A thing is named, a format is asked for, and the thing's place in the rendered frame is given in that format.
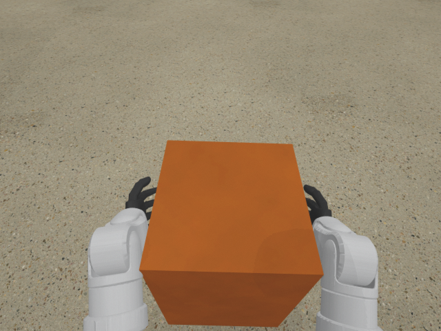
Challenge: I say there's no robot right hand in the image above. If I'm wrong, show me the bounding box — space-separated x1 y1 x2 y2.
304 185 332 225

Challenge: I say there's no right robot forearm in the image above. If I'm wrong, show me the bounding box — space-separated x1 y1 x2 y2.
312 217 383 331

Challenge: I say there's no robot left hand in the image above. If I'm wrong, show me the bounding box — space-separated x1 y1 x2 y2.
125 177 157 226

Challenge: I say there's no carton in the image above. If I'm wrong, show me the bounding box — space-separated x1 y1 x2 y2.
139 140 324 327

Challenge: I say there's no left robot forearm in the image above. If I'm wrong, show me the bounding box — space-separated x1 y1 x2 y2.
83 208 148 331

